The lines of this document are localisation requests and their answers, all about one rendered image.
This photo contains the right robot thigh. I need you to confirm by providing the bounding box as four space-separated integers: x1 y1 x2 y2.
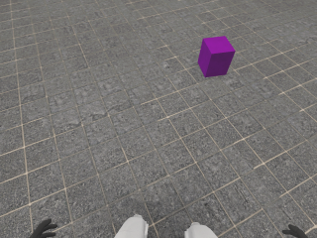
184 224 218 238

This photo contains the robot left hand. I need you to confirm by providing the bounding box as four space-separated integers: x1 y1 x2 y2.
30 219 57 238

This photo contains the left robot thigh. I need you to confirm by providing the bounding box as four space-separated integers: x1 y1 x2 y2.
114 217 149 238

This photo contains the robot thigh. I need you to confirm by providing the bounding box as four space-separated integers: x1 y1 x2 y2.
184 224 218 238
114 217 149 238

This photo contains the robot right hand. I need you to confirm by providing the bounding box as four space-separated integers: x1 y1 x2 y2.
281 224 308 238

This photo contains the carton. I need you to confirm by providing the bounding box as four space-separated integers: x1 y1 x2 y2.
198 36 235 77

